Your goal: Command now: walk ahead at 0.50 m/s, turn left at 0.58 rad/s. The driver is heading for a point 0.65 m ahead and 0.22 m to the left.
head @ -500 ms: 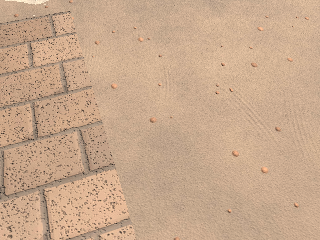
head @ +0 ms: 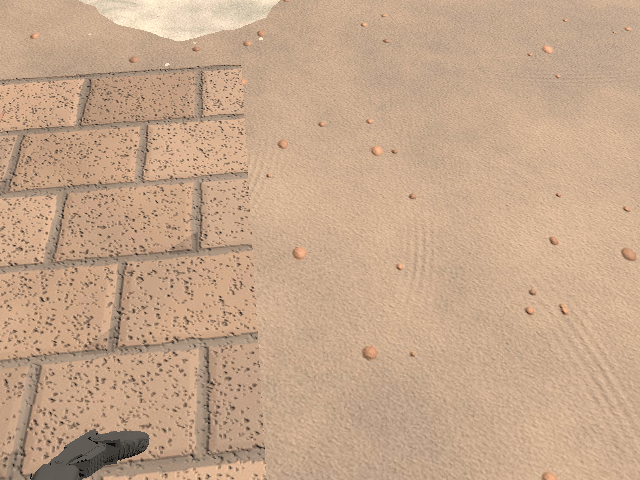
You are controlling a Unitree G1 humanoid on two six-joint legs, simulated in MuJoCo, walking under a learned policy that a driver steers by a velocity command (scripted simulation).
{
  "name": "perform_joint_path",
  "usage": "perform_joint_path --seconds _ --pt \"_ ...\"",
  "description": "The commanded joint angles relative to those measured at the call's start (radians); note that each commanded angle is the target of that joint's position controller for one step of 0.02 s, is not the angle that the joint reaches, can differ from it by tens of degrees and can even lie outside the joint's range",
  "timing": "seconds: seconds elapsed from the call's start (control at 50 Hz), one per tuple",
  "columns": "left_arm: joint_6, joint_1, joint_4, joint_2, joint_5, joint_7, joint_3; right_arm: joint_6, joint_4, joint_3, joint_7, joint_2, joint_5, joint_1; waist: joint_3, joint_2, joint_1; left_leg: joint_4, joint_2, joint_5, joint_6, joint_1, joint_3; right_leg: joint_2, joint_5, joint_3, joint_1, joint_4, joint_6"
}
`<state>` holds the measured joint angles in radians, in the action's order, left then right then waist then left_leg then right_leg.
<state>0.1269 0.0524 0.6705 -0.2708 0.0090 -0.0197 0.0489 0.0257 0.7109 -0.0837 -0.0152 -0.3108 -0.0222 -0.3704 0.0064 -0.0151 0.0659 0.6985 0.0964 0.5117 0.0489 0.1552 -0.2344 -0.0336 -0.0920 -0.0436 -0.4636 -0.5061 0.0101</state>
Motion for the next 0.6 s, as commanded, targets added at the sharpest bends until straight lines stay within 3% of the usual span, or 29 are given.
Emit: perform_joint_path --seconds 0.02,0.04,0.06,0.08,0.1,0.14,0.22,0.32,0.38,0.42,0.44,0.46,0.48,0.5,0.52,0.54,0.56,0.58,0.6 --pt "0.000 0.327 0.010 -0.234 -0.007 0.005 0.083 0.028 -0.099 0.011 0.000 -0.066 -0.023 -0.106 0.289 0.282 -0.123 0.590 -0.053 0.077 -0.031 0.645 0.054 0.477 -0.437 -0.797 0.798 0.184 0.271" --pt "-0.007 0.283 -0.006 -0.160 -0.011 0.010 0.063 0.022 -0.101 -0.007 -0.001 -0.131 -0.018 0.001 0.159 0.171 -0.157 0.642 -0.092 -0.021 -0.039 0.684 0.058 0.424 -0.463 -0.643 0.689 0.204 0.223" --pt "-0.015 0.238 -0.009 -0.136 -0.003 0.013 0.052 0.017 -0.116 -0.011 -0.002 -0.135 -0.002 0.073 0.082 0.104 -0.151 0.632 -0.123 -0.097 -0.043 0.663 0.092 0.377 -0.342 -0.493 0.568 0.209 0.186" --pt "-0.021 0.204 -0.004 -0.115 0.002 0.014 0.043 0.016 -0.131 -0.013 0.002 -0.124 0.008 0.113 0.025 0.091 -0.134 0.589 -0.148 -0.148 -0.045 0.639 0.094 0.335 -0.222 -0.391 0.469 0.228 0.173" --pt "-0.021 0.187 0.002 -0.099 0.007 0.017 0.036 0.014 -0.138 -0.015 0.009 -0.108 0.003 0.117 0.002 0.112 -0.110 0.556 -0.173 -0.179 -0.043 0.598 0.096 0.302 -0.140 -0.308 0.405 0.250 0.161" --pt "-0.016 0.185 0.020 -0.093 0.001 0.018 0.035 0.004 -0.141 -0.008 0.018 -0.068 -0.008 0.102 -0.005 0.136 -0.091 0.509 -0.192 -0.195 -0.045 0.563 0.122 0.281 -0.060 -0.208 0.357 0.291 0.164" --pt "-0.012 0.200 0.061 -0.146 -0.001 0.020 0.052 -0.005 -0.166 0.006 0.022 -0.035 0.001 0.164 -0.021 0.094 -0.092 0.373 -0.212 -0.290 -0.067 0.615 0.137 0.305 0.102 -0.079 0.372 0.334 0.190" --pt "-0.028 0.219 0.097 -0.178 -0.009 0.027 0.055 0.010 -0.187 0.019 0.050 -0.012 -0.001 0.300 -0.052 0.078 -0.140 0.094 -0.193 -0.515 -0.051 0.552 0.210 0.273 0.171 0.097 0.409 0.334 0.145" --pt "-0.042 0.257 0.122 -0.204 -0.022 0.026 0.061 0.012 -0.214 0.020 0.068 -0.012 -0.006 0.369 -0.079 0.080 -0.158 -0.006 -0.174 -0.489 -0.023 0.527 0.257 0.297 0.218 0.142 0.476 0.316 0.128" --pt "-0.053 0.256 0.128 -0.228 -0.032 0.028 0.068 0.010 -0.227 0.009 0.076 -0.036 -0.003 0.366 -0.068 0.096 -0.133 -0.048 -0.137 -0.402 0.014 0.467 0.297 0.309 0.439 0.180 0.524 0.246 0.109" --pt "-0.059 0.255 0.128 -0.245 -0.037 0.032 0.074 0.006 -0.224 -0.002 0.076 -0.056 0.002 0.334 -0.037 0.118 -0.105 -0.054 -0.101 -0.348 0.036 0.400 0.327 0.309 0.627 0.201 0.542 0.170 0.099" --pt "-0.066 0.250 0.127 -0.260 -0.040 0.037 0.078 0.002 -0.207 -0.020 0.074 -0.087 0.004 0.250 0.015 0.127 -0.050 -0.073 -0.059 -0.317 0.064 0.283 0.352 0.301 0.780 0.224 0.540 0.037 0.087" --pt "-0.070 0.239 0.122 -0.249 -0.043 0.042 0.073 -0.003 -0.164 -0.050 0.064 -0.135 0.002 0.082 0.099 0.103 0.043 -0.138 -0.019 -0.383 0.104 0.045 0.353 0.271 0.785 0.253 0.455 -0.169 0.059" --pt "-0.064 0.258 0.102 -0.198 -0.016 0.044 0.052 -0.014 -0.129 -0.082 0.042 -0.213 -0.003 -0.078 0.192 -0.013 0.104 -0.149 -0.140 -0.395 0.165 -0.270 0.144 0.232 0.434 0.250 0.196 -0.481 0.017" --pt "-0.036 0.348 0.036 -0.061 0.013 0.025 0.005 -0.001 -0.145 -0.086 0.040 -0.318 -0.006 -0.021 0.302 -0.272 -0.036 -0.269 -0.398 -0.195 0.361 -0.559 -0.459 0.022 -0.490 0.130 -0.233 -0.817 -0.032" --pt "-0.002 0.219 0.028 -0.162 -0.021 0.010 0.023 0.012 -0.162 -0.061 0.045 -0.219 -0.003 -0.061 0.373 -0.144 0.061 -0.389 -0.419 -0.072 0.352 -0.568 -0.578 0.037 -0.474 -0.058 -0.333 -0.897 -0.017" --pt "0.013 0.136 -0.002 -0.191 -0.052 0.004 0.031 0.025 -0.147 -0.045 0.047 -0.176 0.006 -0.025 0.215 -0.108 0.057 -0.406 -0.393 -0.152 0.306 -0.453 -0.435 0.075 -0.375 -0.048 -0.392 -0.865 0.000" --pt "0.020 0.131 -0.001 -0.172 -0.038 0.011 0.024 0.031 -0.149 -0.037 0.046 -0.154 0.004 0.033 0.137 -0.020 0.008 -0.405 -0.350 -0.261 0.276 -0.300 -0.324 0.115 -0.294 -0.047 -0.342 -0.775 0.002" --pt "0.018 0.137 0.010 -0.173 -0.012 0.017 0.028 0.032 -0.157 -0.028 0.044 -0.128 0.007 0.096 0.084 -0.003 -0.034 -0.413 -0.312 -0.380 0.256 -0.169 -0.234 0.140 -0.256 -0.044 -0.274 -0.692 -0.008"
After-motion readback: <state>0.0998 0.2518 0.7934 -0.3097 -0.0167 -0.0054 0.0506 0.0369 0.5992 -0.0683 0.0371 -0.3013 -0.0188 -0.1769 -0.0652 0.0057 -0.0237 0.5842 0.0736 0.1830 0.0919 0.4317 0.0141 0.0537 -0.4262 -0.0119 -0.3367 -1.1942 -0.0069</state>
